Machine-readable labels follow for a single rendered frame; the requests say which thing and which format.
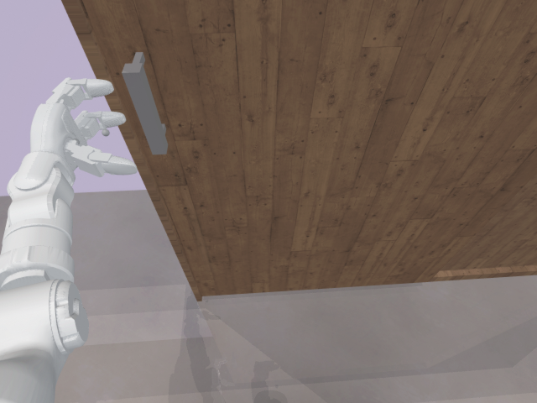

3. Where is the wardrobe door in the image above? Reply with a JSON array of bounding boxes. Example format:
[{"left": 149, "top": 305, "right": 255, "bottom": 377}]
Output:
[
  {"left": 441, "top": 174, "right": 537, "bottom": 270},
  {"left": 80, "top": 0, "right": 537, "bottom": 296}
]

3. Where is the robot left hand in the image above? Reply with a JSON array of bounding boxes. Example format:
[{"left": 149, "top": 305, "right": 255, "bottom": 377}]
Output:
[{"left": 30, "top": 77, "right": 138, "bottom": 177}]

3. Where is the left robot forearm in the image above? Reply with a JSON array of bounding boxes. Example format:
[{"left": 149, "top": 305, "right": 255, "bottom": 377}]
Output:
[{"left": 0, "top": 151, "right": 76, "bottom": 291}]

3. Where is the robot left upper arm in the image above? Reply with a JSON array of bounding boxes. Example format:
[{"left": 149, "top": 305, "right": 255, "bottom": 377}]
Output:
[{"left": 0, "top": 279, "right": 89, "bottom": 403}]

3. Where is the handle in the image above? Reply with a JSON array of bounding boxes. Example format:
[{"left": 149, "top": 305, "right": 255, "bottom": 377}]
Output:
[{"left": 122, "top": 52, "right": 168, "bottom": 154}]

